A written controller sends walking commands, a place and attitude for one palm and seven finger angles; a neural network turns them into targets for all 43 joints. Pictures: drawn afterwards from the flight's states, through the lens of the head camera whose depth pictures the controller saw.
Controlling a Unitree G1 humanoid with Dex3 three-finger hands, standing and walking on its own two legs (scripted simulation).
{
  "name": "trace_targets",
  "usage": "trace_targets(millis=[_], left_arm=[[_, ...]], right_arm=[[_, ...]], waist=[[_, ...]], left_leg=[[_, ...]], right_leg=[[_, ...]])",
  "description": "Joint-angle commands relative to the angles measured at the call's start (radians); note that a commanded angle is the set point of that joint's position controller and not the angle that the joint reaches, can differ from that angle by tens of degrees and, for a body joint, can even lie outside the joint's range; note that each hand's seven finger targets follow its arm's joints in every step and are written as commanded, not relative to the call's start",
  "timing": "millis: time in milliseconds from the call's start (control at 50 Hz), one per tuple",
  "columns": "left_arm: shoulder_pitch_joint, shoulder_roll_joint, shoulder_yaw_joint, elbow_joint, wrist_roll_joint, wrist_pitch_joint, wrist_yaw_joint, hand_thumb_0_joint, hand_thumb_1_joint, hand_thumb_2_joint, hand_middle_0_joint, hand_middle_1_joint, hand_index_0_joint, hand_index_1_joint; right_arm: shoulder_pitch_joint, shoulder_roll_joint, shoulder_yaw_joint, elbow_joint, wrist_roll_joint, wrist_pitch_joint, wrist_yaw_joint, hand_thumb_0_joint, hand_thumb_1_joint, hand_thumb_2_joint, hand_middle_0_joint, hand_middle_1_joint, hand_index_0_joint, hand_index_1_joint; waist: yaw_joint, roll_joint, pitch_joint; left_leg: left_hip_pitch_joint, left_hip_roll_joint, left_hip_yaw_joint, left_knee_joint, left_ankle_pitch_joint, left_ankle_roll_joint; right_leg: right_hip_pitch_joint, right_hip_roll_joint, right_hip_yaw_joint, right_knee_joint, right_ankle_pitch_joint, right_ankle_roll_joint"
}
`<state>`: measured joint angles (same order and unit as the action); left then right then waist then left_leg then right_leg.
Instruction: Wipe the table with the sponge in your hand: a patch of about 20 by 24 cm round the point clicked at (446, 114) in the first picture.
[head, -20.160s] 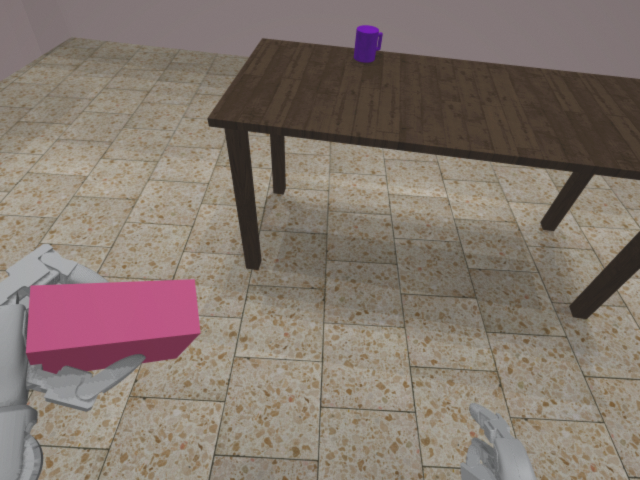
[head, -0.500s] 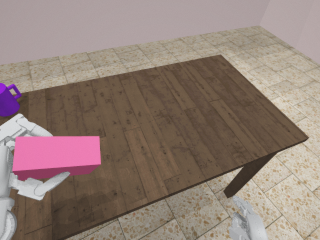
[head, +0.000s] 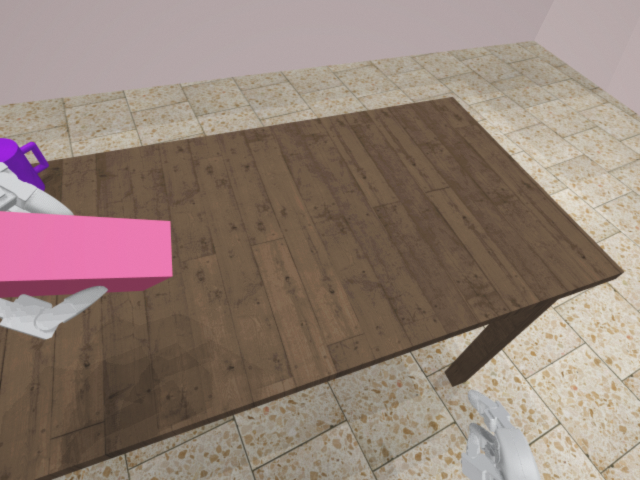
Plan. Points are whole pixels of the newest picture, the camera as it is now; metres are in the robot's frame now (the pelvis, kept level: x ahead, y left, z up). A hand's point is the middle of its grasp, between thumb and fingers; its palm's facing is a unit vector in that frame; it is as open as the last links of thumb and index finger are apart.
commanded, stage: come to a stop and stand still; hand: left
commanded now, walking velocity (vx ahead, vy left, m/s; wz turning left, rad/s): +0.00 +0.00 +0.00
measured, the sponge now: (110, 259) +0.27 +0.25 +0.15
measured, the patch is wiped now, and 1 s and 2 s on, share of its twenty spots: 0.00 0.00 0.00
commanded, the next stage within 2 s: look again from close up in 0.74 s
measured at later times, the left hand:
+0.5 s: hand (78, 266) +0.25 +0.26 +0.17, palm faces +0.35 -0.85 -0.38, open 9.8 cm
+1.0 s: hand (77, 285) +0.24 +0.26 +0.16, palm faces +0.35 -0.85 -0.39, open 9.8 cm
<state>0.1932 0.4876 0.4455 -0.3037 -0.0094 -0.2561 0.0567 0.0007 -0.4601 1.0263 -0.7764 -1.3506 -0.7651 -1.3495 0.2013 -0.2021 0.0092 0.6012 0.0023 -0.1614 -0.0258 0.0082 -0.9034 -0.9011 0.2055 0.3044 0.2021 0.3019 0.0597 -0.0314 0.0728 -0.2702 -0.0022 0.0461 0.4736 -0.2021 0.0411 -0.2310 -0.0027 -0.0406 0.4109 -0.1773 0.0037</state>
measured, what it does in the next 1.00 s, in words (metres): stands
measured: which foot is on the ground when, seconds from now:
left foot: down 0.00-1.00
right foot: down 0.00-1.00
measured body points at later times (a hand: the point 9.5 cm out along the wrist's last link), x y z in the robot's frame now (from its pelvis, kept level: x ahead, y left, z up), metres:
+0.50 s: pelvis +0.03 +0.02 +0.00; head +0.07 +0.05 +0.45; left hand +0.22 +0.31 +0.19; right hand +0.22 -0.20 -0.07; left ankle +0.03 +0.09 -0.74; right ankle +0.03 -0.13 -0.74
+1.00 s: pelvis +0.02 +0.02 +0.00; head +0.04 +0.04 +0.45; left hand +0.21 +0.30 +0.18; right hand +0.19 -0.21 -0.07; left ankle +0.03 +0.09 -0.74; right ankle +0.03 -0.13 -0.74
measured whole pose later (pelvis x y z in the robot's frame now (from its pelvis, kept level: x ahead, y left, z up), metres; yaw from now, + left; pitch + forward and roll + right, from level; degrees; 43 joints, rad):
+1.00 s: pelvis +0.02 +0.02 +0.00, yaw +0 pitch +0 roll -2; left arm 0.42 0.38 0.36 -0.46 -0.03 -0.23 0.08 0.00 -0.46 1.03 -0.77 -1.36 -0.76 -1.36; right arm 0.20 -0.19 0.02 0.58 0.01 -0.14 -0.03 0.01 -0.90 -0.90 0.21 0.30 0.20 0.30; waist 0.02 -0.02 0.06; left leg -0.23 -0.02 0.06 0.46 -0.22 0.06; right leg -0.18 -0.02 -0.03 0.37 -0.18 0.03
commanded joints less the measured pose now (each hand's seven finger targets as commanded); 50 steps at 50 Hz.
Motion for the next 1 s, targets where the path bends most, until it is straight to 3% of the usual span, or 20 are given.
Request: trace_targets(millis=[0,20,40,100,120,140,220,240,280,340,420,440,520,540,620,640,720,740,800,980], left_arm=[[0.114,0.016,-0.03,-0.297,-0.046,-0.082,0.008,0.0,0.1,1.3,-1.2,-1.6,-1.2,-1.6],[0.176,-0.015,-0.046,-0.312,-0.049,-0.076,0.013,0.0,0.1,1.3,-1.2,-1.6,-1.2,-1.6],[0.185,-0.017,-0.063,-0.333,-0.046,-0.075,0.012,0.0,0.1,1.3,-1.2,-1.6,-1.2,-1.6],[0.199,0.083,0.048,-0.328,-0.04,-0.074,0.03,0.0,0.1,1.3,-1.2,-1.6,-1.2,-1.6],[0.171,0.133,0.105,-0.349,-0.039,-0.071,0.043,0.0,0.1,1.3,-1.2,-1.6,-1.2,-1.6],[0.168,0.101,0.09,-0.319,-0.045,-0.075,0.037,0.0,0.1,1.3,-1.2,-1.6,-1.2,-1.6],[0.053,0.165,0.138,-0.41,-0.045,-0.091,0.042,0.0,0.1,1.3,-1.2,-1.6,-1.2,-1.6],[0.057,0.111,0.092,-0.398,-0.048,-0.097,0.037,0.0,0.1,1.3,-1.2,-1.6,-1.2,-1.6],[0.057,0.116,0.077,-0.456,-0.043,-0.098,0.038,0.0,0.1,1.3,-1.2,-1.6,-1.2,-1.6],[0.113,0.048,0.024,-0.465,-0.041,-0.09,0.039,0.0,0.1,1.3,-1.2,-1.6,-1.2,-1.6],[0.211,0.045,0.04,-0.419,-0.034,-0.061,0.049,0.0,0.1,1.3,-1.2,-1.6,-1.2,-1.6],[0.222,0.009,0.009,-0.385,-0.04,-0.059,0.039,0.0,0.1,1.3,-1.2,-1.6,-1.2,-1.6],[0.193,0.078,0.079,-0.365,-0.037,-0.045,0.048,0.0,0.1,1.3,-1.2,-1.6,-1.2,-1.6],[0.198,0.032,0.038,-0.328,-0.047,-0.046,0.036,0.0,0.1,1.3,-1.2,-1.6,-1.2,-1.6],[0.138,0.086,0.068,-0.425,-0.041,-0.045,0.046,0.0,0.1,1.3,-1.2,-1.6,-1.2,-1.6],[0.147,0.044,0.029,-0.413,-0.047,-0.051,0.039,0.0,0.1,1.3,-1.2,-1.6,-1.2,-1.6],[0.128,0.071,0.038,-0.484,-0.034,-0.049,0.054,0.0,0.1,1.3,-1.2,-1.6,-1.2,-1.6],[0.151,0.027,0.001,-0.446,-0.041,-0.05,0.047,0.0,0.1,1.3,-1.2,-1.6,-1.2,-1.6],[0.162,0.052,0.026,-0.444,-0.038,-0.047,0.054,0.0,0.1,1.3,-1.2,-1.6,-1.2,-1.6],[0.159,0.04,0.017,-0.36,-0.038,-0.034,0.045,0.0,0.1,1.3,-1.2,-1.6,-1.2,-1.6]], right_arm=[[-0.056,-0.126,-0.052,-0.168,0.016,-0.075,0.022,0.0,-0.9,-0.9,0.2,0.3,0.2,0.3],[-0.088,-0.115,-0.044,-0.172,0.025,-0.081,0.03,0.0,-0.9,-0.9,0.2,0.3,0.2,0.3],[-0.075,-0.117,-0.04,-0.178,0.02,-0.076,0.031,0.0,-0.9,-0.9,0.2,0.3,0.2,0.3],[-0.07,-0.126,-0.044,-0.179,0.011,-0.072,0.018,0.0,-0.9,-0.9,0.2,0.3,0.2,0.3],[-0.088,-0.126,-0.042,-0.173,0.02,-0.067,0.011,0.0,-0.9,-0.9,0.2,0.3,0.2,0.3],[-0.077,-0.119,-0.039,-0.179,0.013,-0.061,0.003,0.0,-0.9,-0.9,0.2,0.3,0.2,0.3],[-0.091,-0.114,-0.032,-0.181,0.011,-0.066,-0.019,0.0,-0.9,-0.9,0.2,0.3,0.2,0.3],[-0.076,-0.112,-0.03,-0.179,0.005,-0.066,-0.02,0.0,-0.9,-0.9,0.2,0.3,0.2,0.3],[-0.061,-0.114,-0.034,-0.183,0.003,-0.077,-0.017,0.0,-0.9,-0.9,0.2,0.3,0.2,0.3],[-0.059,-0.116,-0.031,-0.17,0.002,-0.085,-0.006,0.0,-0.9,-0.9,0.2,0.3,0.2,0.3],[-0.063,-0.122,-0.042,-0.163,0.01,-0.072,0.005,0.0,-0.9,-0.9,0.2,0.3,0.2,0.3],[-0.047,-0.126,-0.039,-0.162,0.002,-0.058,0.006,0.0,-0.9,-0.9,0.2,0.3,0.2,0.3],[-0.078,-0.121,-0.038,-0.179,0.011,-0.035,-0.007,0.0,-0.9,-0.9,0.2,0.3,0.2,0.3],[-0.063,-0.121,-0.033,-0.179,0.003,-0.025,-0.009,0.0,-0.9,-0.9,0.2,0.3,0.2,0.3],[-0.087,-0.119,-0.034,-0.201,0.011,-0.024,-0.018,0.0,-0.9,-0.9,0.2,0.3,0.2,0.3],[-0.078,-0.122,-0.031,-0.199,0.002,-0.023,-0.018,0.0,-0.9,-0.9,0.2,0.3,0.2,0.3],[-0.09,-0.123,-0.035,-0.201,0.008,-0.039,-0.02,0.0,-0.9,-0.9,0.2,0.3,0.2,0.3],[-0.076,-0.125,-0.032,-0.196,0.0,-0.036,-0.019,0.0,-0.9,-0.9,0.2,0.3,0.2,0.3],[-0.059,-0.127,-0.043,-0.194,0.002,-0.039,-0.021,0.0,-0.9,-0.9,0.2,0.3,0.2,0.3],[-0.066,-0.129,-0.042,-0.188,0.007,-0.028,-0.024,0.0,-0.9,-0.9,0.2,0.3,0.2,0.3]], waist=[[-0.012,0.16,-0.198],[-0.013,0.149,-0.181],[-0.011,0.086,-0.163],[-0.013,-0.056,-0.142],[-0.02,-0.037,-0.142],[-0.021,-0.057,-0.146],[-0.03,0.125,-0.176],[-0.029,0.148,-0.187],[-0.029,0.19,-0.236],[-0.029,0.154,-0.271],[-0.036,0.107,-0.26],[-0.037,0.094,-0.242],[-0.04,0.108,-0.183],[-0.04,0.094,-0.17],[-0.042,0.114,-0.197],[-0.04,0.115,-0.203],[-0.041,0.147,-0.226],[-0.039,0.129,-0.218],[-0.04,0.12,-0.231],[-0.044,0.093,-0.163]], left_leg=[[0.035,0.079,-0.089,-0.113,0.018,-0.018],[0.034,0.091,-0.09,-0.134,-0.012,-0.013],[-0.013,0.094,-0.101,-0.149,-0.056,-0.011],[-0.029,0.083,-0.109,-0.14,-0.092,-0.017],[0.002,0.082,-0.104,-0.14,-0.077,-0.022],[0.003,0.083,-0.112,-0.137,-0.074,-0.017],[0.051,0.093,-0.12,-0.14,0.02,-0.021],[0.043,0.098,-0.124,-0.141,0.038,-0.016],[0.096,0.097,-0.113,-0.099,0.173,-0.02],[0.152,0.099,-0.1,-0.057,0.327,-0.032],[0.154,0.103,-0.099,-0.048,0.406,-0.059],[0.123,0.103,-0.1,-0.062,0.381,-0.056],[0.078,0.107,-0.102,-0.104,0.284,-0.066],[0.051,0.108,-0.106,-0.119,0.237,-0.057],[0.067,0.096,-0.102,-0.113,0.197,-0.052],[0.059,0.094,-0.098,-0.116,0.172,-0.041],[0.085,0.093,-0.1,-0.11,0.163,-0.044],[0.074,0.093,-0.103,-0.118,0.137,-0.035],[0.085,0.095,-0.108,-0.102,0.162,-0.038],[0.032,0.094,-0.113,-0.149,0.023,-0.033]], right_leg=[[0.105,-0.075,0.118,-0.017,0.039,-0.037],[0.094,-0.064,0.1,-0.005,0.026,-0.033],[0.109,-0.057,0.08,-0.008,0.006,-0.026],[0.093,-0.053,0.086,-0.048,-0.023,-0.017],[0.066,-0.05,0.084,-0.049,-0.024,-0.016],[0.064,-0.056,0.073,-0.054,-0.023,-0.016],[0.076,-0.055,0.076,0.002,0.059,-0.021],[0.098,-0.054,0.055,0.006,0.074,-0.021],[0.121,-0.057,0.054,0.023,0.15,-0.024],[0.122,-0.052,0.037,0.011,0.219,-0.022],[0.124,-0.049,0.042,0.011,0.265,-0.022],[0.121,-0.045,0.03,0.001,0.246,-0.02],[0.109,-0.044,0.037,-0.006,0.196,-0.018],[0.109,-0.041,0.027,-0.021,0.17,-0.016],[0.137,-0.047,0.042,-0.02,0.193,-0.02],[0.139,-0.045,0.033,-0.03,0.185,-0.018],[0.145,-0.046,0.046,-0.016,0.189,-0.021],[0.141,-0.044,0.038,-0.031,0.17,-0.019],[0.15,-0.054,0.052,-0.027,0.196,-0.023],[0.12,-0.047,0.057,-0.062,0.107,-0.02]])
